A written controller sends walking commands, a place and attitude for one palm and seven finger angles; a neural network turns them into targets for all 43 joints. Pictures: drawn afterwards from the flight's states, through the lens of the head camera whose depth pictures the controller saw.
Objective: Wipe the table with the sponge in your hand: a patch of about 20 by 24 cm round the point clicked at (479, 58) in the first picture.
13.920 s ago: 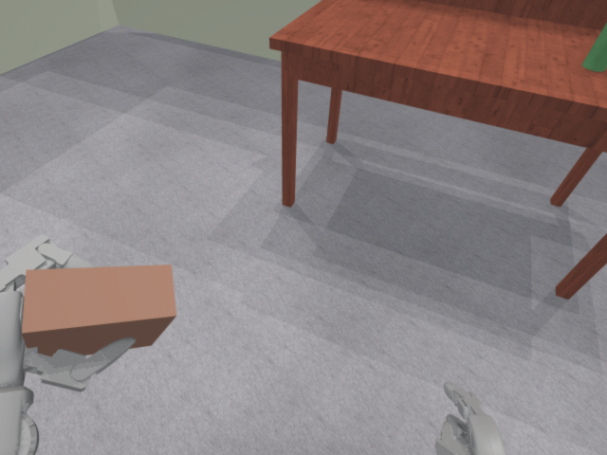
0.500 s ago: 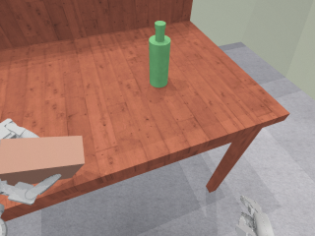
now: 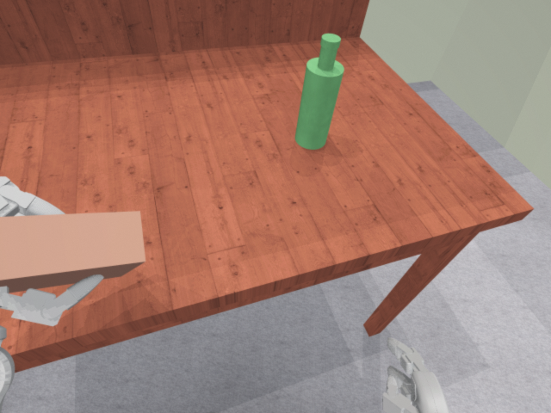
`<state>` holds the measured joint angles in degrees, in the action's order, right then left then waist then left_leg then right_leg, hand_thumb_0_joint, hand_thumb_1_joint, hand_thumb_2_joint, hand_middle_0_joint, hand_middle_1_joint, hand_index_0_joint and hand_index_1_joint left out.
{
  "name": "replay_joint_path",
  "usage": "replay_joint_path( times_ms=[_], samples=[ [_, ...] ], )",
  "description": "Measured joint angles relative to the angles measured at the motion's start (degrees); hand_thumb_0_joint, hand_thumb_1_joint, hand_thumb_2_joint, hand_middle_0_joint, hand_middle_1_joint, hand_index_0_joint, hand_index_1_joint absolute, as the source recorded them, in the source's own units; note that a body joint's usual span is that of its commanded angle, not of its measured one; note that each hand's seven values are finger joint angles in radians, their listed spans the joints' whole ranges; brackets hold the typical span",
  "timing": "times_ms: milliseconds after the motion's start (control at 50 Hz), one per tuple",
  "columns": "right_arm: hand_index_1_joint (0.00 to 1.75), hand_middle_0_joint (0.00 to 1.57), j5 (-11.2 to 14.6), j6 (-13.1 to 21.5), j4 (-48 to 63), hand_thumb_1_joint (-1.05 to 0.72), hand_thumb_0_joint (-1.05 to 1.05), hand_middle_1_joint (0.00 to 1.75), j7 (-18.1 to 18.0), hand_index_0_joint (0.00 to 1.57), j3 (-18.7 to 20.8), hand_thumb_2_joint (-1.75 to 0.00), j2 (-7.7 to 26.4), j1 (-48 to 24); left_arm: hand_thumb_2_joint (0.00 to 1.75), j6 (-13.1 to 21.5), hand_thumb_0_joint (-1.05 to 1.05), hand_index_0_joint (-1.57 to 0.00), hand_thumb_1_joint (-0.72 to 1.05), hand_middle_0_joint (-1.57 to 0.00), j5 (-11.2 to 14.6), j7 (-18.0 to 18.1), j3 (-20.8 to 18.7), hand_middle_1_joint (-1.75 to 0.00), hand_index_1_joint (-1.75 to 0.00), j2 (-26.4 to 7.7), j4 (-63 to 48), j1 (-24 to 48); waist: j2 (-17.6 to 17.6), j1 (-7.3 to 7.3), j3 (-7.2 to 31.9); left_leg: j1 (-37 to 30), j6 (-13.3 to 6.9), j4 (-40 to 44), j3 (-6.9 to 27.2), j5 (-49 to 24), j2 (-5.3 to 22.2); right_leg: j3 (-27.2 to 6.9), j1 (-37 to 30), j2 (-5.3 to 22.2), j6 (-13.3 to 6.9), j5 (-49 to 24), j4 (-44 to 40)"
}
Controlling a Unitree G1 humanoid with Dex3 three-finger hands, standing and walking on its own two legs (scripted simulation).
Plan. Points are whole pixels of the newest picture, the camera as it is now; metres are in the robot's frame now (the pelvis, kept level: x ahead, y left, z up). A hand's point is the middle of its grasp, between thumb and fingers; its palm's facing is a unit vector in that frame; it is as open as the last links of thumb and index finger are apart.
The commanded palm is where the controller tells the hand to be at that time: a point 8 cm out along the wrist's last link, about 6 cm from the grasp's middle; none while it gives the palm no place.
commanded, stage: come to a stop and stand still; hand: left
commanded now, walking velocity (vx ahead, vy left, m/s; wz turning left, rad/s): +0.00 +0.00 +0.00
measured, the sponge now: (91, 251) +0.23 +0.24 +0.15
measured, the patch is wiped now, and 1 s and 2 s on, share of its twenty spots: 0.00 0.00 0.00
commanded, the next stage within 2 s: look again from close up in 0.06 s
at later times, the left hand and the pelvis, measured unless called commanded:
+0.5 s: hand (97, 241) +0.24 +0.24 +0.16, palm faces +0.37 -0.83 -0.41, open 9.6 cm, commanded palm +0.19 +0.27 +0.18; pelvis +0.02 -0.01 +0.01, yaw +0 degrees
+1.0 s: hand (69, 216) +0.26 +0.27 +0.18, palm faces +0.44 -0.81 -0.39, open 9.6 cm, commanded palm +0.18 +0.27 +0.18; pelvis +0.01 +0.00 +0.00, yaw -2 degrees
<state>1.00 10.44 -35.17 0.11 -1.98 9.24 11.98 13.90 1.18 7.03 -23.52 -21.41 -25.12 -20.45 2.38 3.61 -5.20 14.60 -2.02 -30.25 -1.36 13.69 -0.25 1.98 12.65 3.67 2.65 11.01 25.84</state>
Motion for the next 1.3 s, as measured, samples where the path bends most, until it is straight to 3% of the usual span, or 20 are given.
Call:
replay_joint_path(
  times_ms=[120,240,340,600,820,860,900,980,1080,1140,1220,1300],
  samples=[
    [0.3,0.2,-0.3,-0.1,-0.2,-0.9,0.02,0.3,0.1,0.2,0.4,-0.9,1.0,-1.8,1.02,-1.4,-0.01,-0.79,-0.45,-0.79,-1.0,0.0,4.6,-1.35,-1.35,4.1,-0.3,0.8,-0.3,-0.26,0.4,-1.1,0.1,1.0,-0.2,0.1,0.2,-0.1,-1.4,-0.2,0.5,-0.5,-1.8],
    [0.3,0.2,-0.3,-1.2,2.0,-0.9,0.02,0.3,-0.5,0.2,0.9,-0.9,0.8,-3.3,1.02,-1.5,-0.01,-0.79,-0.45,-0.79,-0.7,-0.7,4.3,-1.35,-1.35,1.0,-1.7,-1.1,0.0,-2.51,-0.1,-1.7,0.5,2.1,-0.1,-0.1,0.6,-0.1,-1.9,-0.6,0.4,-0.7,-2.9],
    [0.3,0.2,-0.1,-2.1,2.8,-0.9,0.01,0.3,-0.8,0.2,1.5,-0.9,1.4,-3.0,1.02,-1.3,-0.01,-0.79,-0.45,-0.79,0.2,-0.7,1.8,-1.35,-1.35,-1.1,-3.9,-3.8,-0.3,-2.96,-0.4,-1.9,0.8,2.8,0.0,0.0,0.8,0.0,-2.0,-0.9,0.1,-0.5,-3.4],
    [0.3,0.2,0.1,-4.1,1.3,-0.9,0.02,0.3,-1.5,0.2,1.9,-0.9,2.1,-2.4,1.02,-3.8,-0.01,-0.79,-0.45,-0.79,0.5,-0.3,3.5,-1.35,-1.35,1.2,-2.7,-5.0,-1.5,-1.86,-0.6,-2.8,1.4,3.1,0.2,0.4,1.3,0.3,-2.7,-1.4,-0.3,0.3,-3.2],
    [0.3,0.2,0.2,-4.4,2.3,-0.9,0.02,0.3,-1.6,0.2,2.0,-0.9,2.0,-3.2,1.02,-3.9,-0.01,-0.79,-0.45,-0.78,0.8,0.0,3.1,-1.35,-1.35,0.3,-4.4,-5.4,-1.5,-2.59,-0.6,-2.7,1.3,2.9,0.0,0.4,1.2,0.0,-2.5,-1.3,-0.2,0.2,-3.0],
    [0.3,0.2,-1.0,-2.9,2.2,-0.9,0.01,0.3,-1.9,0.2,2.7,-0.9,1.8,-1.9,1.02,-2.2,-0.01,-0.79,-0.45,-0.79,-2.3,-2.7,0.9,-1.35,-1.35,-4.6,-1.4,1.3,-1.2,-0.49,-0.7,-1.2,1.3,1.8,0.3,0.5,1.4,0.3,-1.4,-1.4,-0.4,0.2,-2.4],
    [0.3,0.2,-0.9,-2.6,1.1,-0.9,0.01,0.3,-1.3,0.2,2.1,-0.9,1.7,-2.4,1.02,-0.1,-0.01,-0.79,-0.45,-0.79,-1.3,-2.3,-2.1,-1.35,-1.35,-7.2,3.2,6.3,-0.4,0.17,-1.0,-1.1,1.3,2.2,-0.2,0.1,1.3,-0.2,-0.7,-1.3,-0.5,-0.1,-2.0],
    [0.3,0.2,-0.3,-1.8,2.3,-0.9,0.02,0.3,0.3,0.2,2.3,-0.9,2.3,-2.0,1.02,-1.3,-0.01,-0.79,-0.45,-0.78,0.7,-0.4,-2.8,-1.35,-1.35,-3.0,4.6,5.3,-1.5,-1.65,-0.4,-1.2,0.5,2.0,-1.2,-0.1,0.7,-1.2,-0.4,-0.7,0.1,-0.3,-1.4],
    [0.3,0.2,0.2,-1.9,2.6,-0.9,0.02,0.3,0.5,0.2,2.2,-0.9,2.2,-0.9,1.02,-1.6,-0.01,-0.79,-0.44,-0.78,0.4,-1.7,5.2,-1.36,-1.36,2.2,-0.7,-4.5,-1.7,-3.43,0.7,-1.3,-0.3,1.0,-1.6,0.3,-0.2,-1.6,-0.3,0.2,1.0,0.2,-0.2],
    [0.3,0.2,0.2,-2.5,2.2,-0.9,0.02,0.3,-0.5,0.2,1.6,-0.9,1.3,-0.2,1.02,-1.3,-0.01,-0.79,-0.44,-0.78,-0.1,-2.4,6.4,-1.36,-1.36,1.2,-1.1,-6.9,-0.4,-3.22,0.7,-1.3,-0.3,0.7,-1.3,0.2,-0.2,-1.3,-0.4,0.2,0.8,0.2,0.3],
    [0.3,0.2,0.1,-2.2,2.0,-0.9,0.02,0.3,-1.5,0.2,1.2,-0.9,0.8,0.7,1.02,-1.3,-0.01,-0.79,-0.45,-0.78,-0.6,-1.7,3.5,-1.35,-1.35,-0.7,0.7,-4.0,0.3,-1.86,0.2,-0.7,-0.1,-0.1,-0.4,0.0,0.2,-0.5,-0.5,-0.2,0.1,0.0,0.1],
    [0.3,0.2,0.1,-1.0,1.3,-0.9,0.02,0.3,-1.4,0.2,1.0,-0.9,1.3,0.8,1.02,-1.1,-0.01,-0.79,-0.45,-0.78,-0.6,-0.3,0.9,-1.35,-1.36,0.0,0.7,0.3,-0.1,-0.81,-0.3,-0.3,0.0,-0.4,0.3,-0.3,0.3,-0.1,-0.9,-0.6,-0.3,-0.4,-0.6]
  ],
)
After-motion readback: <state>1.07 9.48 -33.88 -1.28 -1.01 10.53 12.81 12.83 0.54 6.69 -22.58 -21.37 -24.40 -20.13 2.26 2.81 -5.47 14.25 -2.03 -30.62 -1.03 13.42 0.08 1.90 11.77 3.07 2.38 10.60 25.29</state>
